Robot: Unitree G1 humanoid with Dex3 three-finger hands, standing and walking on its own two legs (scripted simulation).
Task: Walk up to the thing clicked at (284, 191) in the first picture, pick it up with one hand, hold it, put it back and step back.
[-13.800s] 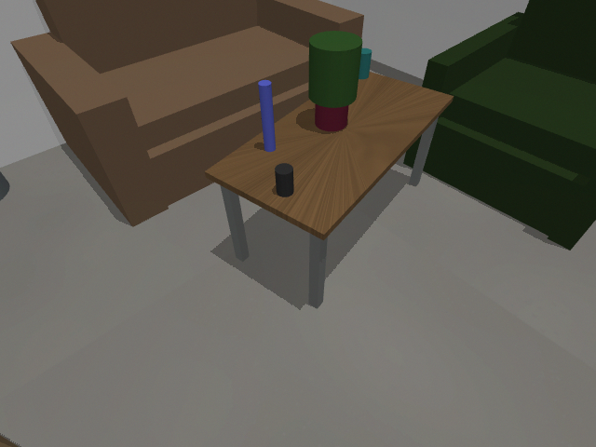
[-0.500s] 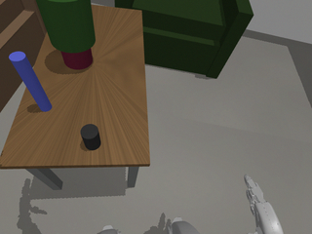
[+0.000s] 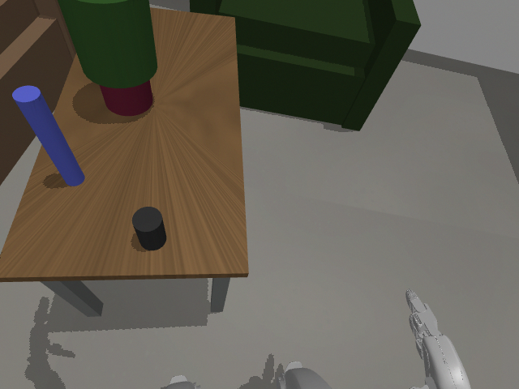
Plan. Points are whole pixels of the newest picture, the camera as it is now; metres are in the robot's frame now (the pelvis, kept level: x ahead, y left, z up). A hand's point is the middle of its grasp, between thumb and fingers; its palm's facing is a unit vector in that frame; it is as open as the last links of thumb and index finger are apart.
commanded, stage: go down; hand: left
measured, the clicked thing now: (150, 229) +0.48 +0.17 -0.17
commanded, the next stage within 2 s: none
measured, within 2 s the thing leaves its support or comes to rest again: neither
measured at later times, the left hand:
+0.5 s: hand out of the picture +0.41 +0.36 +0.07, palm faces +0.14 -0.99 -0.01, open 17.6 cm
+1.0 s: hand out of the picture +0.41 +0.36 +0.08, palm faces +0.15 -0.99 +0.00, open 17.6 cm
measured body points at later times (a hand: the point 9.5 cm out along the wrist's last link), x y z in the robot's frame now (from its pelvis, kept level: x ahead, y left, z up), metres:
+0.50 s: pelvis +0.00 +0.00 +0.00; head +0.11 +0.06 +0.43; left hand +0.40 +0.42 +0.07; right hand +0.16 -0.25 -0.01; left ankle +0.01 +0.12 -0.66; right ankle +0.02 -0.16 -0.66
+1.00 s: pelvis +0.00 +0.00 +0.00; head +0.11 +0.05 +0.44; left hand +0.39 +0.42 +0.08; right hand +0.16 -0.25 -0.01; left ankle +0.01 +0.12 -0.66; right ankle +0.02 -0.16 -0.66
